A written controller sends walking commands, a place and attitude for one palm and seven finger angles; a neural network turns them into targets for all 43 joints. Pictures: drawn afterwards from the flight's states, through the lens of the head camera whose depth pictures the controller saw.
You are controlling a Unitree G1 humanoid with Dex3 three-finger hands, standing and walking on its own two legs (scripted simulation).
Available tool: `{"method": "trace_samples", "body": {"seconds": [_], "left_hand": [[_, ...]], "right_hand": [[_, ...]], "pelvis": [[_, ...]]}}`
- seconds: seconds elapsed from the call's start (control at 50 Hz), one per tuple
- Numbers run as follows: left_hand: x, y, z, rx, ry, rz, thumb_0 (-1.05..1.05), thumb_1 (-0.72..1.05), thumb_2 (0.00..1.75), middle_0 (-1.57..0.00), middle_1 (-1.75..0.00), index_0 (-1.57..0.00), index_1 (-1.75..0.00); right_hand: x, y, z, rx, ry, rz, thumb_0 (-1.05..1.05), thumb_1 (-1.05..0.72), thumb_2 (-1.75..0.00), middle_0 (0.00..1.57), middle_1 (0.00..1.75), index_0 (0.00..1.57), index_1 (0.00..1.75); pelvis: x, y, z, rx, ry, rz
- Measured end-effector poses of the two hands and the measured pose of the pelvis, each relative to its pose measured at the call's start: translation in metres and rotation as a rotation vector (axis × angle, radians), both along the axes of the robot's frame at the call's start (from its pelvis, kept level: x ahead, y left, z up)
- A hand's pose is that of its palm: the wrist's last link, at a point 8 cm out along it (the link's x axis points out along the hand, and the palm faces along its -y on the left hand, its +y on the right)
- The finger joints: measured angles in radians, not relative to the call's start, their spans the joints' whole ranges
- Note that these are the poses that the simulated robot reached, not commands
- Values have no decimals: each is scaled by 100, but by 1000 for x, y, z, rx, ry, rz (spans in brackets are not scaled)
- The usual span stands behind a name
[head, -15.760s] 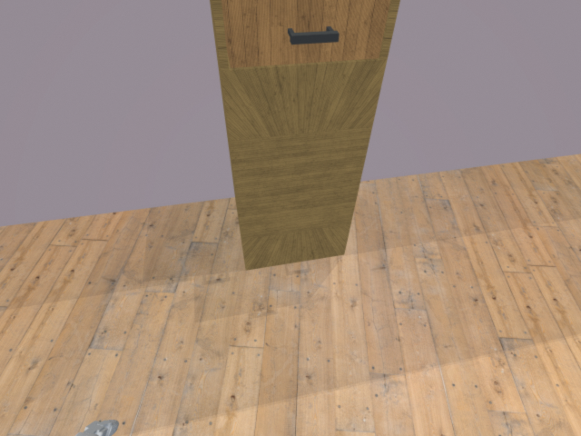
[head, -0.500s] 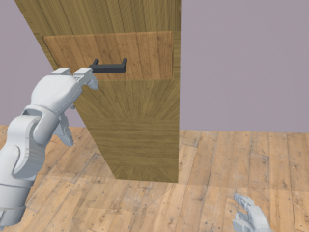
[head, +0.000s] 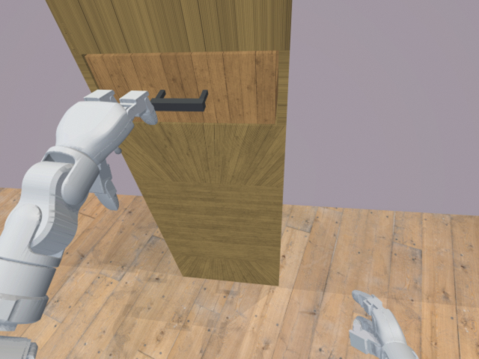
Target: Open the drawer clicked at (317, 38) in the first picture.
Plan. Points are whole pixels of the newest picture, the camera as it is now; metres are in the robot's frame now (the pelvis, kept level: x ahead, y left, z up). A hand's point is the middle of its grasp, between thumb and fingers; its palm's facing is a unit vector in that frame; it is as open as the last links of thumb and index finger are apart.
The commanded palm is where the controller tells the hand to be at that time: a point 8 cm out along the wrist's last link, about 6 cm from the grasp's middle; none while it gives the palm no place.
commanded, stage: move the hooked fingers above the handle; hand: left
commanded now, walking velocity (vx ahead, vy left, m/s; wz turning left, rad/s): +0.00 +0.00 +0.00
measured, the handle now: (180, 99) +0.55 +0.21 +0.17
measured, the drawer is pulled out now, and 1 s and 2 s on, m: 0.00 0.00 0.00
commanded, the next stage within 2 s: none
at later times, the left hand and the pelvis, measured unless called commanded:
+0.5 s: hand (130, 108) +0.41 +0.24 +0.23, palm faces +0.19 -0.03 -0.98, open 13.9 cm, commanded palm +0.38 +0.23 +0.28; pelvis +0.01 +0.00 +0.00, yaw -1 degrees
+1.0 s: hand (142, 84) +0.48 +0.24 +0.24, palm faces +0.14 +0.01 -0.99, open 13.9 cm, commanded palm +0.44 +0.22 +0.28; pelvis +0.04 +0.01 +0.00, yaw -1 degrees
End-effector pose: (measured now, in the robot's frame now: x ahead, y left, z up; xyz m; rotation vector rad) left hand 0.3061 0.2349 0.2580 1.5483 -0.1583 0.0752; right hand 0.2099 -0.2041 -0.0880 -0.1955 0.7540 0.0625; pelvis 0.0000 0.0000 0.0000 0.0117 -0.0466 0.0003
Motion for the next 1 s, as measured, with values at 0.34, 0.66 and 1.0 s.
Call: {"method": "trace_samples", "body": {"seconds": [0.34,0.66,1.0], "left_hand": [[56,-25,-11,15,105,-45,0,-49,30,-32,-120,-32,-120],[95,2,-3,27,123,123,0,-49,30,-31,-120,-31,-120],[146,6,28,7,5,196,0,-49,30,-32,-120,-31,-120]], "right_hand": [[-31,-19,-17,-11,105,-89,1,-90,-90,20,30,20,30],[-31,-26,-26,-28,196,-108,1,-90,-90,20,30,20,30],[-26,-16,-32,1,251,-122,1,-90,-90,20,30,20,30]], "pelvis": [[8,5,1,2,39,-10],[19,8,1,-2,87,3],[36,10,1,-2,136,-13]]}}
